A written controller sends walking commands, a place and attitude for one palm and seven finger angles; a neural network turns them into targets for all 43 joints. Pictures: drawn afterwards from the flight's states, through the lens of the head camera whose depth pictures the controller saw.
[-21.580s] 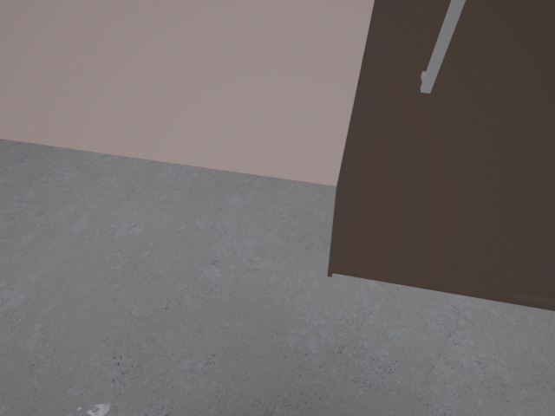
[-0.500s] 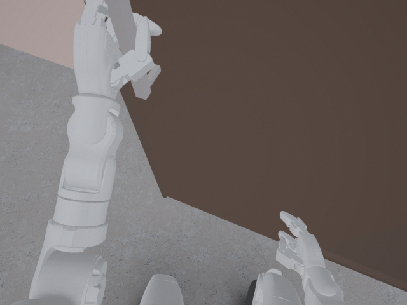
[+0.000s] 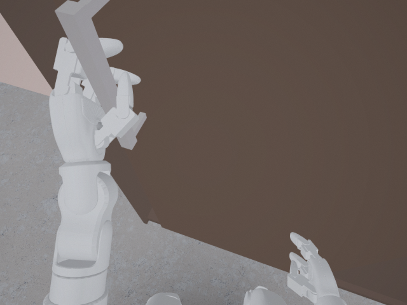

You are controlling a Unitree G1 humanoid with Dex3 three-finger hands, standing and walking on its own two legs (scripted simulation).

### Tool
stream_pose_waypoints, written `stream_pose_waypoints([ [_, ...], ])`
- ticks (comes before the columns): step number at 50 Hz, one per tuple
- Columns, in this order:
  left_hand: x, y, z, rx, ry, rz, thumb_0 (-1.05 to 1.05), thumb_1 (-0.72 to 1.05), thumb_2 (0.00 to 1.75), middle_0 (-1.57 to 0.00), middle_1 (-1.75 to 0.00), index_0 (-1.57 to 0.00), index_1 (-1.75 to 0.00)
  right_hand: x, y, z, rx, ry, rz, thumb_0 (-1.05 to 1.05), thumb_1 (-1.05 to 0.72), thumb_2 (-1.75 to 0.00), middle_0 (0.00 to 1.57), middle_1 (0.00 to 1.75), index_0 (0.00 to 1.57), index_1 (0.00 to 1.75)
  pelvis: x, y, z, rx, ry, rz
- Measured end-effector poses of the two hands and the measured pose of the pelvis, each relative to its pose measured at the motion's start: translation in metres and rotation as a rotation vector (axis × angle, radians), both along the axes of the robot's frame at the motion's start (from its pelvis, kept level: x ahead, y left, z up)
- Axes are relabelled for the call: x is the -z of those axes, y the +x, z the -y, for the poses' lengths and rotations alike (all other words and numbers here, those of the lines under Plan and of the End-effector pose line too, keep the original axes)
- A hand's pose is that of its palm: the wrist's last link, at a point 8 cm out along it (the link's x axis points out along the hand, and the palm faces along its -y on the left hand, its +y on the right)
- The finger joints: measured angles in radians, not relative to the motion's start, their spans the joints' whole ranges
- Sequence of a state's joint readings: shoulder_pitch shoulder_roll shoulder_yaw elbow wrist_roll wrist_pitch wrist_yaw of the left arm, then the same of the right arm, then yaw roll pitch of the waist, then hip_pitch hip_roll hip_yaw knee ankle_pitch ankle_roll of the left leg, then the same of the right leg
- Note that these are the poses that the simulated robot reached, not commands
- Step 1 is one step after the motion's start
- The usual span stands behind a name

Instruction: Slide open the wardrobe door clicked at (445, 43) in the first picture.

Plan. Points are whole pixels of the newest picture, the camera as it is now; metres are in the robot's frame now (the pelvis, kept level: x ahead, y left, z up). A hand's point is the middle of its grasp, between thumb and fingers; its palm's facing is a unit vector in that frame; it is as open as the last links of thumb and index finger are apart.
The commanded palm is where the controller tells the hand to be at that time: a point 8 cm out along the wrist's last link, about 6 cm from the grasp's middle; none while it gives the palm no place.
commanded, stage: step sideways, sliding the door along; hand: left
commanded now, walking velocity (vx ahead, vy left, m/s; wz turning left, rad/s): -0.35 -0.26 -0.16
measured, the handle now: (117, 84) +0.34 +0.20 +0.23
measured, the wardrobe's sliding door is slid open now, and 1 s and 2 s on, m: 0.08 0.26 0.40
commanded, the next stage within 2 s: none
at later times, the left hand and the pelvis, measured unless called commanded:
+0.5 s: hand (215, 144) +0.28 +0.06 +0.22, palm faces -0.07 -1.00 -0.05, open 6.6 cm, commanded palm +0.27 +0.09 +0.21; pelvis -0.03 -0.02 -0.01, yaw -6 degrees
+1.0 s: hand (269, 154) +0.28 +0.00 +0.23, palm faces +0.06 -1.00 -0.01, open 6.0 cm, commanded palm +0.26 -0.01 +0.21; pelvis -0.11 -0.11 -0.01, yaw -6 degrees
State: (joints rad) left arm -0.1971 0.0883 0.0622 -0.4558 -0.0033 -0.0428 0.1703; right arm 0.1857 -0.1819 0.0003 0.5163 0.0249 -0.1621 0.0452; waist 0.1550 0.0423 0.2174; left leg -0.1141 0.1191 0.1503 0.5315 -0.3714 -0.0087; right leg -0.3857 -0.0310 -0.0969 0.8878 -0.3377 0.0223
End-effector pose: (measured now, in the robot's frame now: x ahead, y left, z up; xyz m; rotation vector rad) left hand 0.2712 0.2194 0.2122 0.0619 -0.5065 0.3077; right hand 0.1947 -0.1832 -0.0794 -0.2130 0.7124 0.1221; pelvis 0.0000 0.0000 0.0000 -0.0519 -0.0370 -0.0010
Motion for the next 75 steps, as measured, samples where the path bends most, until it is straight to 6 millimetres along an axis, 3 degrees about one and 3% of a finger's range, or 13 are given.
stream_pose_waypoints([
  [6,0.001,-0.003,0.031,0.032,0.021,0.013,-0.02,0.75,0.78,-0.46,-1.41,-0.23,-1.25,0.006,0.025,-0.013,-0.043,0.090,0.071,0.01,-0.90,-0.90,0.20,0.30,0.20,0.30,0.010,0.011,0.015,0.011,0.021,0.014],
  [10,0.002,-0.004,0.050,0.050,0.037,0.032,-0.03,0.76,0.78,-0.46,-1.41,-0.20,-1.26,0.014,0.018,0.011,-0.019,0.085,0.063,0.01,-0.90,-0.90,0.21,0.30,0.24,0.33,0.016,0.012,0.027,-0.005,0.018,0.015],
  [15,0.002,-0.006,0.073,0.149,0.013,0.034,-0.01,0.76,0.78,-0.46,-1.41,-0.19,-1.26,0.011,0.007,0.044,0.068,0.003,0.020,0.01,-0.90,-0.90,0.21,0.30,0.23,0.32,0.008,-0.003,0.025,0.022,0.066,-0.015],
  [22,0.004,-0.002,0.096,0.357,0.043,0.085,-0.01,0.77,0.79,-0.46,-1.40,-0.15,-1.29,0.001,-0.026,0.063,0.220,-0.038,0.052,0.01,-0.91,-0.90,0.20,0.30,0.21,0.31,0.014,-0.025,0.014,0.088,0.057,0.001],
  [31,-0.004,-0.007,0.123,0.360,0.078,0.002,0.03,0.78,0.83,-0.46,-1.40,-0.23,-1.37,0.001,-0.092,0.074,0.238,0.024,-0.055,0.01,-0.90,-0.90,0.20,0.30,0.20,0.30,-0.004,-0.054,0.047,0.150,-0.025,0.001],
  [37,-0.004,-0.012,0.141,0.212,0.068,0.001,0.01,0.76,0.85,-0.46,-1.40,-0.23,-1.36,0.025,-0.118,0.112,0.224,0.057,-0.055,0.01,-0.90,-0.90,0.21,0.30,0.20,0.30,0.015,-0.081,0.094,0.137,0.006,-0.006],
  [40,-0.005,-0.015,0.149,0.160,0.053,-0.031,0.01,0.75,0.85,-0.46,-1.40,-0.26,-1.35,0.033,-0.129,0.138,0.243,0.016,-0.089,0.01,-0.90,-0.90,0.21,0.30,0.20,0.30,0.014,-0.093,0.102,0.105,0.014,-0.001],
  [44,-0.006,-0.017,0.158,0.167,0.034,-0.042,0.01,0.76,0.84,-0.46,-1.40,-0.28,-1.35,0.027,-0.141,0.164,0.265,-0.072,-0.136,0.01,-0.90,-0.90,0.20,0.30,0.20,0.30,0.008,-0.100,0.105,0.090,0.049,-0.010],
  [48,-0.004,-0.015,0.164,0.230,0.031,-0.004,0.02,0.77,0.82,-0.46,-1.41,-0.27,-1.33,0.022,-0.144,0.179,0.293,-0.112,-0.107,0.01,-0.91,-0.90,0.20,0.30,0.20,0.30,0.018,-0.107,0.108,0.102,0.028,0.004],
  [53,-0.004,-0.016,0.175,0.256,0.024,-0.024,0.01,0.77,0.83,-0.46,-1.41,-0.28,-1.34,0.005,-0.151,0.179,0.259,-0.094,-0.118,0.01,-0.91,-0.90,0.20,0.30,0.19,0.30,0.005,-0.117,0.126,0.103,-0.010,0.028],
  [63,-0.006,-0.019,0.199,0.202,0.011,-0.079,-0.01,0.75,0.85,-0.46,-1.41,-0.35,-1.39,-0.006,-0.143,0.193,0.162,-0.052,-0.118,0.01,-0.90,-0.90,0.21,0.30,0.20,0.30,-0.010,-0.118,0.181,0.095,-0.061,0.015],
  [70,-0.007,-0.024,0.220,0.028,0.060,-0.070,-0.03,0.73,0.85,-0.47,-1.41,-0.32,-1.40,0.024,-0.114,0.238,0.112,0.038,-0.041,0.01,-0.90,-0.90,0.21,0.30,0.20,0.30,0.017,-0.115,0.238,0.076,-0.001,0.009],
  [75,-0.007,-0.028,0.236,-0.010,0.053,-0.087,-0.03,0.75,0.84,-0.46,-1.41,-0.30,-1.39,0.031,-0.110,0.279,0.178,-0.028,-0.080,0.01,-0.90,-0.90,0.21,0.30,0.20,0.30,0.011,-0.114,0.244,0.044,0.032,-0.003],
])
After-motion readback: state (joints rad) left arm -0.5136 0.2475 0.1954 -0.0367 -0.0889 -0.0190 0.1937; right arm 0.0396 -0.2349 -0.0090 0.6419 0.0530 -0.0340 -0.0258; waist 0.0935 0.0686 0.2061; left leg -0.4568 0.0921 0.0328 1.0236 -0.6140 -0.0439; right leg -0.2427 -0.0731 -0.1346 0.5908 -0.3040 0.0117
